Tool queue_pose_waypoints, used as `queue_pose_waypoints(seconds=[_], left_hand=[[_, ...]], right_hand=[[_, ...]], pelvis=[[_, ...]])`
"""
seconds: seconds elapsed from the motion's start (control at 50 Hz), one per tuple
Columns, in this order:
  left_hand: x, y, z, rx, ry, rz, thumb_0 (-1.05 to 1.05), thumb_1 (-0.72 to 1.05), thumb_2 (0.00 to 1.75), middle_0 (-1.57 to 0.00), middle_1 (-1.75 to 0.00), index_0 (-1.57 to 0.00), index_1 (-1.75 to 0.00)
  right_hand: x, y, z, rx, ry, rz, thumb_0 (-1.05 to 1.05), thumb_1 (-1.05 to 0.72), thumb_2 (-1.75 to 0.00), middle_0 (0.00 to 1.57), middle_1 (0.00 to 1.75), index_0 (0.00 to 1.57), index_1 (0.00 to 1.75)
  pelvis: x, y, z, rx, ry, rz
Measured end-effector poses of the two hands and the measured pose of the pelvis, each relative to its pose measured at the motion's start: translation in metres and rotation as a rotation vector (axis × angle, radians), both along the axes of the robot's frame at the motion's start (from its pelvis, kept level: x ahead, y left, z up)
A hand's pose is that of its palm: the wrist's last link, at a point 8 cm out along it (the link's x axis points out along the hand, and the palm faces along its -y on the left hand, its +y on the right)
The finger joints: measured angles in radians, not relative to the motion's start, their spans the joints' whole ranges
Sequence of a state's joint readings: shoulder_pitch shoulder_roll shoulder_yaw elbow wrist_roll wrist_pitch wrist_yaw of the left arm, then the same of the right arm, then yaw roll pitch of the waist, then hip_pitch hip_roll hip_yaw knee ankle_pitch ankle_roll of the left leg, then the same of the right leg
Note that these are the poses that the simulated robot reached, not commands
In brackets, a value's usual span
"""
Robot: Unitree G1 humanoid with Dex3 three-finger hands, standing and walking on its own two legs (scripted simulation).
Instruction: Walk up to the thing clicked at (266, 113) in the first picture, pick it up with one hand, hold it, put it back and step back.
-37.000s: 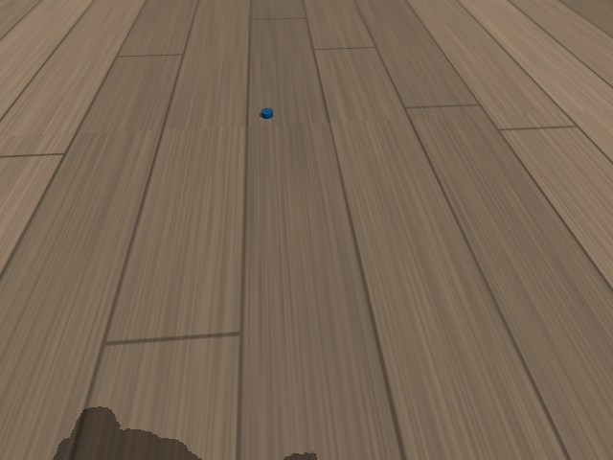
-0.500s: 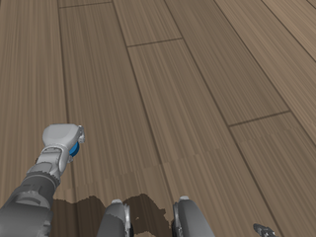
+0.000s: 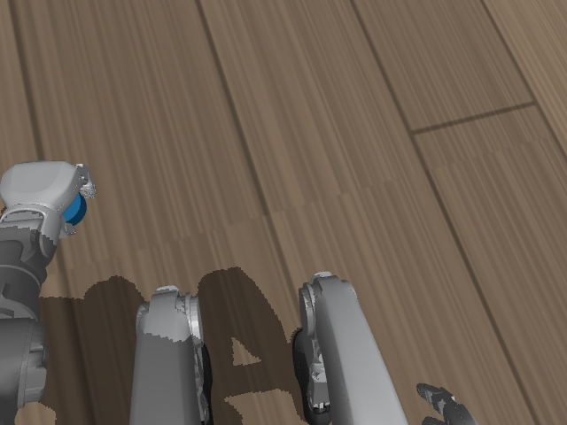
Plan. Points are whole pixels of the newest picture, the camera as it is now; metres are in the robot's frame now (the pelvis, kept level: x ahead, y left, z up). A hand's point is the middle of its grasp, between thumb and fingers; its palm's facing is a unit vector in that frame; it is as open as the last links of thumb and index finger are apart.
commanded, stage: crouch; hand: left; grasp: from above
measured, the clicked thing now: (59, 205) +0.45 +0.30 -0.18
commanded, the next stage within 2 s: lower in 0.90 s
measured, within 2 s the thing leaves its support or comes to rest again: neither
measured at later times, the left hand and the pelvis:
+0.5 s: hand (76, 211) +0.46 +0.30 -0.24, palm faces -0.46 -0.03 -0.89, open 7.7 cm; pelvis -0.01 -0.01 -0.09, yaw -3 degrees
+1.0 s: hand (84, 212) +0.47 +0.31 -0.30, palm faces -0.46 -0.04 -0.89, open 7.7 cm; pelvis -0.01 -0.01 -0.13, yaw -6 degrees
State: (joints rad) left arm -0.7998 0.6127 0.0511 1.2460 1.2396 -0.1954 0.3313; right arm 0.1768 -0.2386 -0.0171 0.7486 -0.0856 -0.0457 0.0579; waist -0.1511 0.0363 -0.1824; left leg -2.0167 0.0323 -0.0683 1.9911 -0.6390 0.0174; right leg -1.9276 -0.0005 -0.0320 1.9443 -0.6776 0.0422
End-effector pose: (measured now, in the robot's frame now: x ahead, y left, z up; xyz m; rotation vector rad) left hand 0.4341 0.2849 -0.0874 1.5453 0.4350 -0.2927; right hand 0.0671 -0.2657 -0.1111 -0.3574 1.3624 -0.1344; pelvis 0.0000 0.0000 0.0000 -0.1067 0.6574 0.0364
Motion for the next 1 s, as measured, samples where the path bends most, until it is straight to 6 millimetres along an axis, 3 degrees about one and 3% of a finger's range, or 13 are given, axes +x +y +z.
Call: queue_pose_waypoints(seconds=[0.22, 0.6, 0.76, 1.0], left_hand=[[0.017, 0.01, -0.053, 0.003, -0.014, 0.034, 0.01, 0.23, 0.39, -0.58, -0.65, -0.86, -0.65], [0.032, 0.014, -0.111, -0.009, 0.013, 0.042, 0.0, 0.24, 0.36, -0.59, -0.65, -0.87, -0.64], [0.036, 0.015, -0.13, -0.008, 0.014, 0.039, 0.0, 0.24, 0.36, -0.59, -0.64, -0.87, -0.64], [0.042, 0.021, -0.15, -0.006, 0.014, 0.046, 0.0, 0.23, 0.38, -0.6, -0.63, -0.87, -0.65]], right_hand=[[0.009, -0.012, -0.041, -0.01, 0.013, 0.051, 0.0, -0.91, -0.9, 0.2, 0.3, 0.2, 0.3], [-0.036, -0.014, -0.086, -0.006, 0.122, 0.033, 0.0, -0.91, -0.9, 0.2, 0.3, 0.2, 0.3], [-0.042, -0.013, -0.101, -0.006, 0.142, 0.049, 0.0, -0.9, -0.9, 0.2, 0.3, 0.2, 0.3], [-0.033, -0.013, -0.11, -0.015, 0.148, 0.078, 0.0, -0.91, -0.9, 0.2, 0.3, 0.2, 0.3]], pelvis=[[-0.003, -0.004, -0.046, -0.014, -0.005, -0.02], [-0.009, -0.007, -0.103, -0.028, -0.055, -0.045], [-0.01, -0.008, -0.12, -0.035, -0.073, -0.055], [-0.007, -0.008, -0.132, -0.049, -0.082, -0.065]])
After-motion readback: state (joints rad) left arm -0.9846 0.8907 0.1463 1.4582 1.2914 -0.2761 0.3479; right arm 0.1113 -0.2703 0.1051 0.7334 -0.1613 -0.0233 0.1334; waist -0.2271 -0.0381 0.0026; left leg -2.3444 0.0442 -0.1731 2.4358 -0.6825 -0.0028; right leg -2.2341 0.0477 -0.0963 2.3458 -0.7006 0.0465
